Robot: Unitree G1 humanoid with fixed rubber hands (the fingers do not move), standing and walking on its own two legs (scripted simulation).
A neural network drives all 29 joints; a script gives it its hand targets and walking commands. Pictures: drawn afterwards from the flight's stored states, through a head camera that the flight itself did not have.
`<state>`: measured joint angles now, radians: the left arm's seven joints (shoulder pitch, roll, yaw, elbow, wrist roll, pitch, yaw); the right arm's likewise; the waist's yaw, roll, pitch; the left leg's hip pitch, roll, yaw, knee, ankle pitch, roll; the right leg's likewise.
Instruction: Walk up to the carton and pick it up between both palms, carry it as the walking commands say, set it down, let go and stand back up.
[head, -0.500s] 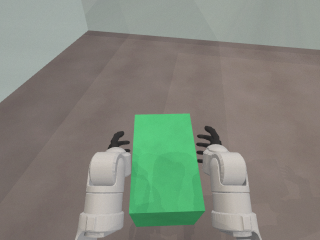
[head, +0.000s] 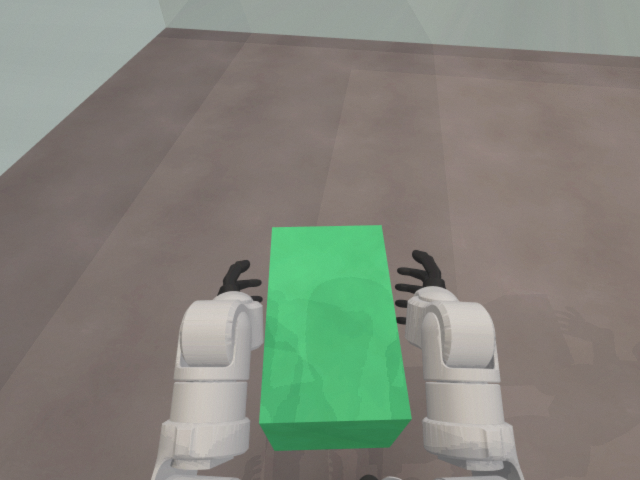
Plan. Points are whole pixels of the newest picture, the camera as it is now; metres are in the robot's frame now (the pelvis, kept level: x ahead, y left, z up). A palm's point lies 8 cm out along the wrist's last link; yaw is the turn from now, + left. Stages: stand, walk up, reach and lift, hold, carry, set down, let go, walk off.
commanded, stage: carry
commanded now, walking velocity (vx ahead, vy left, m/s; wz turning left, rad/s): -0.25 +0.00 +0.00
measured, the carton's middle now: (329, 334) +0.33 +0.00 -0.03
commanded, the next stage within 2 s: none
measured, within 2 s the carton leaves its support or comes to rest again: neither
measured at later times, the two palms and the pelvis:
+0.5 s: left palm (213, 412) +0.19 +0.11 +0.09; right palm (455, 396) +0.20 -0.12 +0.09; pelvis -0.12 -0.01 +0.01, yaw +0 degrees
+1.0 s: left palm out of the picture -0.01 +0.14 +0.10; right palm out of the picture +0.02 -0.09 +0.11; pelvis -0.31 +0.00 +0.01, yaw -1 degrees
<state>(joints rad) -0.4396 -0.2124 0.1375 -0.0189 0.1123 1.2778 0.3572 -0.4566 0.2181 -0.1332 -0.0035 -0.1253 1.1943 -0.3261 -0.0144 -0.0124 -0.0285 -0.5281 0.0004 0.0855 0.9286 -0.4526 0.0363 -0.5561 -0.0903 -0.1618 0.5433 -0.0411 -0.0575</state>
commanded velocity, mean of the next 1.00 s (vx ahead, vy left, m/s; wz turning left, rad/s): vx -0.25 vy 0.00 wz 0.00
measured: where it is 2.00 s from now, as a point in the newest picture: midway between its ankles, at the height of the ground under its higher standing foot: outside the picture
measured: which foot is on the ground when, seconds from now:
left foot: up 0.00-0.06, down 0.08-0.46, up 0.48-0.70, down 0.72-1.00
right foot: down 0.00-0.12, up 0.14-0.42, down 0.44-0.74, up 0.76-1.00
